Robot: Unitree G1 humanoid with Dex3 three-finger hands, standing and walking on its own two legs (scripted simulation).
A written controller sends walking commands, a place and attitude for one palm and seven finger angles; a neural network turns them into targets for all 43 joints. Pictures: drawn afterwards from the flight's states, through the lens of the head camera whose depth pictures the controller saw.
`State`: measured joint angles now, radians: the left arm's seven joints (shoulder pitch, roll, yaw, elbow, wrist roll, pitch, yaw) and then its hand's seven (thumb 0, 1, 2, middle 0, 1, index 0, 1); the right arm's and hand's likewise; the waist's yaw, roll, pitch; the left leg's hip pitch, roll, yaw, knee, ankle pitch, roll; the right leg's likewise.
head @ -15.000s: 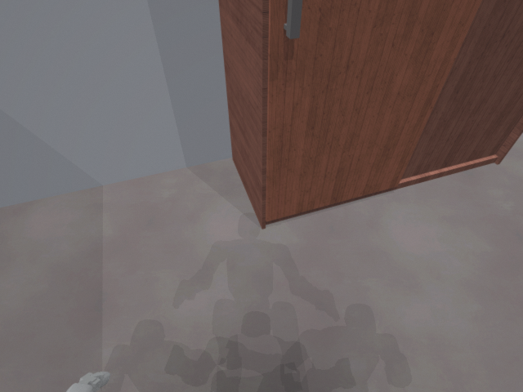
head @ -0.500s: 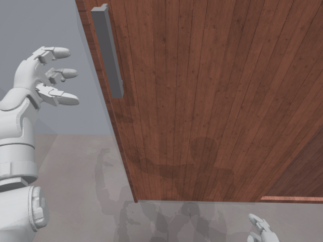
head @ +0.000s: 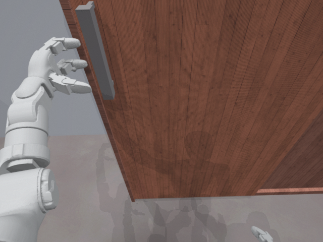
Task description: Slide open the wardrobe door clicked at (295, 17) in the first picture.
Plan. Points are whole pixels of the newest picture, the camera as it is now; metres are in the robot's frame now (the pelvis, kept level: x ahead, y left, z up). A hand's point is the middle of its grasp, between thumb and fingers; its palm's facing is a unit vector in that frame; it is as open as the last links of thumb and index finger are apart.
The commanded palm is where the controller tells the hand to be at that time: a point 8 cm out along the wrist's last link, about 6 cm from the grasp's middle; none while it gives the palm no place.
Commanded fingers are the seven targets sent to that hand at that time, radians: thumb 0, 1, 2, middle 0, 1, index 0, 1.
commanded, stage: move the hooked fingers beside the handle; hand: left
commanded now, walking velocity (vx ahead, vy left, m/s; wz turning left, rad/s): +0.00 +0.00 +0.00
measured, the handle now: (101, 54) +0.48 +0.16 +0.25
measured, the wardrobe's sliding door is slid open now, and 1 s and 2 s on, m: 0.00 0.00 0.00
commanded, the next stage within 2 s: feel for the door with the fingertips in 0.96 s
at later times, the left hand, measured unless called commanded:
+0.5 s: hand (74, 73) +0.41 +0.20 +0.24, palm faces +0.05 -1.00 -0.01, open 14.0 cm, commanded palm +0.39 +0.26 +0.23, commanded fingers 0.00 -0.50 0.30 -0.30 -1.20 -0.30 -1.20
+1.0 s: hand (72, 74) +0.42 +0.21 +0.23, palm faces +0.06 -1.00 -0.03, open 14.0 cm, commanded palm +0.39 +0.26 +0.23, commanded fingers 0.00 -0.50 0.30 -0.30 -1.20 -0.30 -1.20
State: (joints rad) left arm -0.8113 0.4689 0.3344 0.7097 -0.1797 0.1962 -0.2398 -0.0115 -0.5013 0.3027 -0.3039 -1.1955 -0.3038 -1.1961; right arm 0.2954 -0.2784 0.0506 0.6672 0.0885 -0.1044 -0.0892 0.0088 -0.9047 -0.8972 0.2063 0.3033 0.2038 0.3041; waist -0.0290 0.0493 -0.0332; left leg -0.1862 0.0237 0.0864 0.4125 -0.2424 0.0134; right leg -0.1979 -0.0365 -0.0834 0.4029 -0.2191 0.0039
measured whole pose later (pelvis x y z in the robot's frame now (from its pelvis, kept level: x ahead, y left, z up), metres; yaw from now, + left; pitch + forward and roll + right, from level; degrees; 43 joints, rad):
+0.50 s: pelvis -0.01 +0.00 +0.00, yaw +1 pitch +0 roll +0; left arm -0.82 0.44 0.28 0.69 -0.20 0.24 -0.23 -0.01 -0.50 0.30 -0.30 -1.20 -0.30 -1.20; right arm 0.23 -0.28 0.06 0.66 0.10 -0.10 -0.10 0.01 -0.91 -0.90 0.21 0.30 0.20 0.30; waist -0.01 0.04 -0.03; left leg -0.18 0.02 0.06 0.42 -0.23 0.01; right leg -0.18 -0.04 -0.11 0.40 -0.21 0.00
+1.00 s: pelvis +0.00 +0.00 +0.00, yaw +0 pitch +0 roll +0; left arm -0.77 0.47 0.33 0.68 -0.19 0.19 -0.25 -0.01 -0.50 0.30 -0.30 -1.20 -0.30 -1.20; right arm 0.32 -0.29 0.04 0.67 0.09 -0.09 -0.09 0.01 -0.91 -0.90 0.21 0.30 0.20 0.30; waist -0.02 0.05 -0.03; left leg -0.18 0.03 0.08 0.40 -0.23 0.01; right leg -0.18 -0.03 -0.08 0.39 -0.21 0.00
